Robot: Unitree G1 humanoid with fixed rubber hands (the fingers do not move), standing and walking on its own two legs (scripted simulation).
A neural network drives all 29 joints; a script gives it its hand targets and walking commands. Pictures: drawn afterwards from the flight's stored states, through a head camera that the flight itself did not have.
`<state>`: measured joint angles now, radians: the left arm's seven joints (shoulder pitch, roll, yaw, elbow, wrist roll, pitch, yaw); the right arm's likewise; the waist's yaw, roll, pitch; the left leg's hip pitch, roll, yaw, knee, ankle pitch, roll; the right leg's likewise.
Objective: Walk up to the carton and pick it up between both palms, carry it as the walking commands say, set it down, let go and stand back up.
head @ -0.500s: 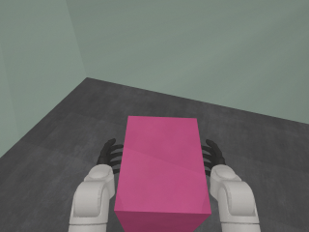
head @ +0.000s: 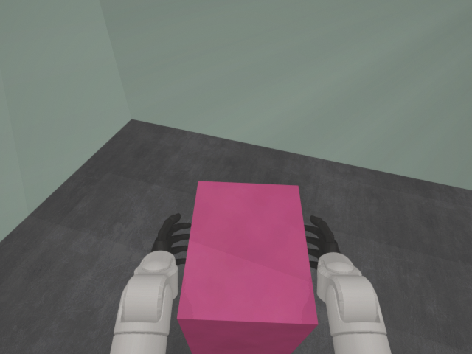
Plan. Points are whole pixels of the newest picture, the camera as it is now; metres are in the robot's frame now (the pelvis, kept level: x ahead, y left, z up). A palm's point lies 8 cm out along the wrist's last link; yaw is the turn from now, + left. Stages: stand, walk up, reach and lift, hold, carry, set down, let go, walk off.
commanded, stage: carry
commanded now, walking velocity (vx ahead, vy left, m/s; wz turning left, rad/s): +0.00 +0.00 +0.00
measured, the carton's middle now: (243, 273) +0.29 +0.00 -0.03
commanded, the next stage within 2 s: hold in 0.60 s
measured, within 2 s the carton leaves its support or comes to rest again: neither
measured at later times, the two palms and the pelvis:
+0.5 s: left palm (161, 253) +0.29 +0.15 +0.04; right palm (319, 255) +0.29 -0.13 +0.04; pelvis +0.01 +0.01 +0.00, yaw +0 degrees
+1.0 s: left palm (182, 249) +0.28 +0.11 +0.06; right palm (343, 243) +0.30 -0.17 +0.06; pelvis +0.00 -0.04 +0.00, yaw +12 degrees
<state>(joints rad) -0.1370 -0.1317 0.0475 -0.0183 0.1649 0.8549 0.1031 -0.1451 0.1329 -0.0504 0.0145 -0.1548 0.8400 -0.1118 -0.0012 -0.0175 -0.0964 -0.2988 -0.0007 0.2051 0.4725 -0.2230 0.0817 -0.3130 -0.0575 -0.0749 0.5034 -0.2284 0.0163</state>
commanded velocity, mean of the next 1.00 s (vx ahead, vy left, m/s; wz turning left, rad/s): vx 0.00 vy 0.00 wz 0.00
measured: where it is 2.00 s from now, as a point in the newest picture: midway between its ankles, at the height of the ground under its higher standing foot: outside the picture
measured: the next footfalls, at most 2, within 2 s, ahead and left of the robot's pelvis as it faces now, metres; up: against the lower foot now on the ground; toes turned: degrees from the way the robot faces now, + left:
none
